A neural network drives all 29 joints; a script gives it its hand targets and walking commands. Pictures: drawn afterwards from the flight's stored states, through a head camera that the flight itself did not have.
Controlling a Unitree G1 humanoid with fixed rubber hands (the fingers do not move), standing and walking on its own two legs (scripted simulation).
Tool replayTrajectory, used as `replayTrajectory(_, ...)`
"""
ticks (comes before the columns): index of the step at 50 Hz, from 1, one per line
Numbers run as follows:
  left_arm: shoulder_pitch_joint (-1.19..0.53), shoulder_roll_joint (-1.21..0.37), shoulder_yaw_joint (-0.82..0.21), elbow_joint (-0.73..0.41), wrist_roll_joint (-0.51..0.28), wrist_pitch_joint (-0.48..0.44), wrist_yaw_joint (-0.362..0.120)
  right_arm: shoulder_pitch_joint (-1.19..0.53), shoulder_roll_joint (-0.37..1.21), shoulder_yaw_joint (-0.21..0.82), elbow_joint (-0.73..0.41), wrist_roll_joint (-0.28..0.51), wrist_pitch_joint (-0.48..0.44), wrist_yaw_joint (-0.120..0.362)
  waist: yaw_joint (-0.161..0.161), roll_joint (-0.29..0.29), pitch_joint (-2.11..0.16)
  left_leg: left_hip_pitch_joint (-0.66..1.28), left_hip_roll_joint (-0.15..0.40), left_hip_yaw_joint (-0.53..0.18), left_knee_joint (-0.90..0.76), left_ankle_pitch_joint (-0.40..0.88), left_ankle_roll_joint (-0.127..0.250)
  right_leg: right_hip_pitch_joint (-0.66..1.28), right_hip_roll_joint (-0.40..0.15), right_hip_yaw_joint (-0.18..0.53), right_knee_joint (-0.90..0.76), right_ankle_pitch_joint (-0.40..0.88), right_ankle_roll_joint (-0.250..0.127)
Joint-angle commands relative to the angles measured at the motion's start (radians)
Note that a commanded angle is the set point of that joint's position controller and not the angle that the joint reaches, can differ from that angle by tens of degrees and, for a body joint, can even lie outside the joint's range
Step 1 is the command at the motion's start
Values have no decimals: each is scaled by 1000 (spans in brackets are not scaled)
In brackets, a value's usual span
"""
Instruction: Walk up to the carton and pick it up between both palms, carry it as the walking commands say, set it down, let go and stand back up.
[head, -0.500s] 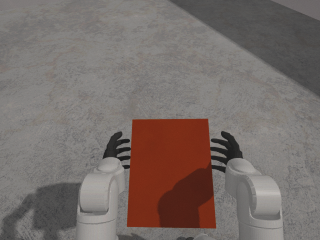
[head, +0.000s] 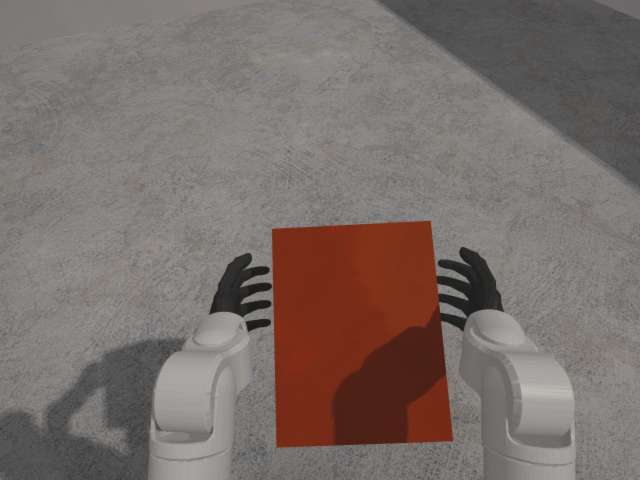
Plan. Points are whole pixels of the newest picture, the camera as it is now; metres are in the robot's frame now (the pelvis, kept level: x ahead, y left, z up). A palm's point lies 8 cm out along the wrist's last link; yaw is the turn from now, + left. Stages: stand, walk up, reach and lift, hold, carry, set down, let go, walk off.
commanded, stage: carry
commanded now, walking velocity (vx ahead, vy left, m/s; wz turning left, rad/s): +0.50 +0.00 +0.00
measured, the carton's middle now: (353, 325) +0.32 +0.00 +0.00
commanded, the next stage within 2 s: none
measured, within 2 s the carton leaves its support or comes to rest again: neither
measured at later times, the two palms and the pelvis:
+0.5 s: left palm (293, 137) +0.62 +0.10 +0.08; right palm (454, 141) +0.61 -0.17 +0.08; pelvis +0.33 -0.02 +0.00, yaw -2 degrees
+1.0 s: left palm (291, 66) +0.82 +0.12 +0.10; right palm (429, 67) +0.80 -0.14 +0.11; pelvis +0.53 +0.00 +0.01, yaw -4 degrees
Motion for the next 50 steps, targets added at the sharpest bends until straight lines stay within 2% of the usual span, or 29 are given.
replayTrajectory(1,-406,-922,-513,-109,-307,-13,-221,-276,981,510,7,297,10,226,-53,265,-415,866,396,-578,-35,415,271,-661,91,130,730,-88,-49)
replayTrajectory(2,-423,-920,-516,-95,-315,-10,-224,-266,994,517,20,292,10,228,-54,212,-390,821,405,-571,-25,459,295,-694,39,185,747,-108,-52)
replayTrajectory(3,-433,-938,-514,-70,-327,-9,-228,-289,1008,513,19,295,13,230,-54,131,-331,734,404,-515,-57,397,251,-712,7,195,712,-78,-58)
replayTrajectory(5,-462,-1000,-507,-65,-341,-16,-238,-350,1055,516,1,326,11,242,-44,72,-264,591,361,-393,-149,239,167,-637,-29,211,555,-15,-62)
replayTrajectory(6,-479,-1023,-499,-67,-343,-19,-243,-381,1077,520,-13,338,5,246,-45,81,-243,543,339,-343,-166,246,143,-595,-8,178,486,9,-61)
replayTrajectory(10,-478,-1074,-482,-56,-308,-42,-226,-475,1091,542,-80,377,-10,266,-38,155,-234,483,264,-163,-229,114,114,-488,49,63,252,202,-41)
replayTrajectory(12,-510,-1083,-500,-116,-318,-55,-217,-480,1097,545,-110,389,-20,270,-40,204,-236,510,248,-121,-208,201,98,-476,62,33,172,278,-43)
replayTrajectory(14,-521,-1063,-512,-160,-326,-59,-208,-427,1083,534,-97,379,-16,264,-41,231,-244,568,225,-80,-153,430,76,-458,93,3,118,347,-49)
replayTrajectory(17,-473,-1026,-517,-145,-325,-44,-204,-352,1036,522,-78,351,-2,251,-26,194,-297,592,197,6,15,742,16,-282,134,-47,-12,508,-68)
replayTrajectory(18,-448,-1012,-508,-127,-322,-38,-203,-338,1016,519,-82,342,2,246,-16,155,-371,557,174,42,149,742,-15,-125,132,-64,-43,586,-82)
replayTrajectory(19,-425,-1000,-494,-107,-315,-33,-203,-338,994,518,-86,336,8,243,1,92,-460,447,151,63,319,619,-49,76,39,10,-19,802,-116)
replayTrajectory(20,-387,-986,-473,-76,-303,-28,-203,-350,977,520,-89,333,16,241,21,-48,-518,204,90,37,516,234,-72,315,-131,206,49,1205,-185)
replayTrajectory(21,-393,-990,-466,-57,-296,-26,-203,-360,992,534,-76,338,20,242,18,-167,-504,-23,-9,-32,654,-426,-68,461,-247,364,63,1540,-262)
replayTrajectory(22,-409,-1006,-467,-58,-298,-30,-208,-394,1000,544,-80,353,20,244,16,-141,-485,-96,4,-124,720,-486,-70,475,-305,393,67,1613,-291)
replayTrajectory(23,-418,-1021,-467,-65,-308,-38,-216,-395,1016,551,-101,356,14,242,12,-138,-479,-153,16,-159,707,-479,-64,505,-313,369,66,1567,-286)
replayTrajectory(25,-429,-1050,-487,-82,-328,-49,-228,-357,1050,571,-85,350,7,246,-3,-115,-440,-108,57,-171,459,-451,-58,372,-254,279,14,1377,-220)
replayTrajectory(27,-451,-1090,-506,-128,-345,-67,-234,-379,1095,589,-95,356,-9,250,2,-169,-442,8,0,-104,300,-395,-63,253,-186,207,-21,1317,-191)
replayTrajectory(30,-492,-1093,-531,-199,-367,-80,-241,-375,1116,570,-115,349,-32,249,-2,-145,-497,114,-17,-63,117,-215,-53,243,-176,127,6,1200,-165)
replayTrajectory(33,-487,-1070,-556,-225,-375,-80,-250,-387,1110,580,-172,346,-46,245,-25,-88,-532,317,30,-72,-56,195,-22,122,-95,53,75,941,-87)
replayTrajectory(35,-440,-1050,-543,-183,-355,-69,-246,-385,1075,581,-167,344,-36,246,-23,-13,-539,491,153,-169,0,633,19,-41,-37,62,131,662,-59)
replayTrajectory(36,-415,-1035,-529,-155,-341,-61,-241,-375,1051,573,-150,342,-26,246,-19,50,-525,575,236,-233,49,904,49,-152,-4,63,169,428,-45)
replayTrajectory(37,-408,-1030,-532,-140,-330,-48,-239,-367,1046,565,-126,331,-18,246,-18,95,-496,580,249,-219,90,989,67,-187,28,74,132,317,-39)
replayTrajectory(39,-414,-1014,-525,-128,-324,-36,-235,-336,1038,553,-68,323,-7,249,-18,141,-478,566,249,-221,85,965,70,-178,18,90,87,284,-26)
replayTrajectory(41,-429,-1013,-519,-123,-326,-30,-229,-319,1024,531,-43,319,6,253,-16,137,-450,506,226,-180,66,874,33,-123,3,80,67,339,-28)
replayTrajectory(44,-431,-1012,-493,-57,-311,-12,-227,-341,1019,505,-4,313,18,247,-17,149,-401,496,199,-142,96,906,23,-97,21,46,9,398,-25)
replayTrajectory(47,-454,-1026,-489,-58,-320,-12,-225,-355,1032,516,-26,321,16,246,-31,114,-420,465,166,-106,159,912,-4,-41,4,38,97,692,-27)
replayTrajectory(48,-455,-1031,-486,-52,-322,-12,-226,-354,1033,512,-25,320,16,245,-33,100,-419,452,155,-103,161,902,-2,-30,9,33,107,710,-28)
replayTrajectory(49,-439,-1040,-482,-24,-320,-13,-225,-356,1031,508,-25,317,19,241,-27,46,-381,428,109,-74,88,806,-2,-12,28,16,64,673,-32)
replayTrajectory(50,-445,-1033,-465,-6,-313,-12,-226,-365,1027,499,-3,312,18,241,-28,56,-367,451,119,-78,104,818,1,-52,41,-2,54,596,-29)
